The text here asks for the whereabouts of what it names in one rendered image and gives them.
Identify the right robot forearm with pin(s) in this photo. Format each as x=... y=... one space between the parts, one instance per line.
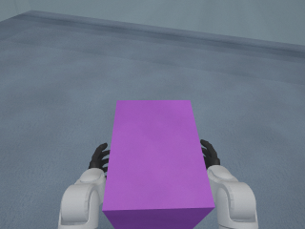
x=235 y=201

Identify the left robot forearm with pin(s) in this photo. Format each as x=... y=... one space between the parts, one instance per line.
x=79 y=208

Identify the carton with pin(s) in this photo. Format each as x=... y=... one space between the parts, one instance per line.
x=157 y=176

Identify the robot right hand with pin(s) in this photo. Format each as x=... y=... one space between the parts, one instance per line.
x=210 y=157

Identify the robot left hand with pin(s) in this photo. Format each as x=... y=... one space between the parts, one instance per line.
x=96 y=159

